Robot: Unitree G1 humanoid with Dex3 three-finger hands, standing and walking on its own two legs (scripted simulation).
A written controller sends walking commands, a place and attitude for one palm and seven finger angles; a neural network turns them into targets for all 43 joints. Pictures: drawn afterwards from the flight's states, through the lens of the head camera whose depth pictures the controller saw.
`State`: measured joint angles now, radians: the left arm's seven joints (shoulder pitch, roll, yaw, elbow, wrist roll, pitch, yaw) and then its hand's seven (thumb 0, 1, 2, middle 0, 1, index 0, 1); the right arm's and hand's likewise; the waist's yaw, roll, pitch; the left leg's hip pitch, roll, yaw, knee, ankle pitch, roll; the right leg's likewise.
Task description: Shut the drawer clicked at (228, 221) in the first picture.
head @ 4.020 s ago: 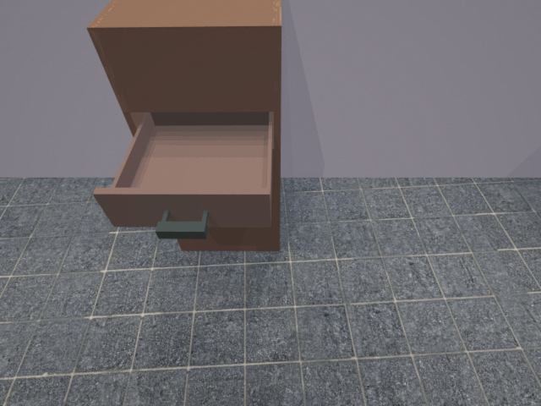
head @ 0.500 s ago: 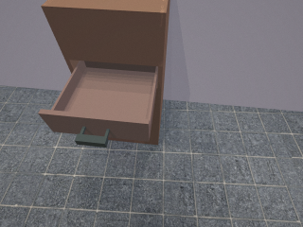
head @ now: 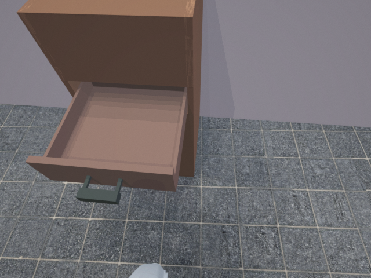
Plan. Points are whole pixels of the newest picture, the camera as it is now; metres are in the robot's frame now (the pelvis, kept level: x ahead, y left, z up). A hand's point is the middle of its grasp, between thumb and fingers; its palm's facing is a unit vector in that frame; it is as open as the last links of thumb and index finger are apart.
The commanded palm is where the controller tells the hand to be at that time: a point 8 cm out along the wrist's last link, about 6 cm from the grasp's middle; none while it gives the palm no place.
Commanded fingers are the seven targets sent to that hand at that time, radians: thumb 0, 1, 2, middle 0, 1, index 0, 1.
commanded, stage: come to a stop and stand still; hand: left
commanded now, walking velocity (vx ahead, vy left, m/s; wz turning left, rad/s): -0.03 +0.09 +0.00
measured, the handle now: (101, 188) +0.32 +0.26 -0.11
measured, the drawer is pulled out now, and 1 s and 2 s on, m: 0.30 0.30 0.30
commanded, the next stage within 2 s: look again from close up in 0.48 s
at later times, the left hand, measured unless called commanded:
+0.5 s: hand out of the picture +0.06 +0.20 -0.17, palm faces +0.01 -0.96 -0.28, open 7.4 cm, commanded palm none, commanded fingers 0.00 0.90 0.90 -0.20 -0.30 -0.20 -0.30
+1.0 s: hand out of the picture +0.01 +0.24 -0.18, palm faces -0.03 -0.97 -0.23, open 7.4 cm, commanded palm none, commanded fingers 0.00 0.90 0.90 -0.20 -0.30 -0.20 -0.30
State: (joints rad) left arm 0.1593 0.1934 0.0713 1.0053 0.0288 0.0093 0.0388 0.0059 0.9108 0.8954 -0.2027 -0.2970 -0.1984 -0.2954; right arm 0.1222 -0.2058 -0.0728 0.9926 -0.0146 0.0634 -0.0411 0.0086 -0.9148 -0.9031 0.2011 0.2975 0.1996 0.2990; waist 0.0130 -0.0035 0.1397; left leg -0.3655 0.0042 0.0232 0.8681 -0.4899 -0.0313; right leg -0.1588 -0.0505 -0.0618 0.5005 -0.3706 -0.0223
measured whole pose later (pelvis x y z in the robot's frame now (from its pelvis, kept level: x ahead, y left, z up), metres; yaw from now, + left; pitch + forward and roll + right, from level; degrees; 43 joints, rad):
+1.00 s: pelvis -0.01 +0.05 +0.00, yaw -1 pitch -1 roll +0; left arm 0.30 0.22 -0.01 1.02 0.02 0.01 0.03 0.01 0.91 0.90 -0.20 -0.30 -0.20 -0.30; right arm 0.25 -0.17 -0.01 1.03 -0.02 0.01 -0.01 0.01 -0.90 -0.90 0.20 0.30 0.20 0.30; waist -0.01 -0.02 0.03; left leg -0.25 -0.01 0.04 0.52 -0.24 0.04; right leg -0.17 -0.03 0.06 0.49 -0.30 0.05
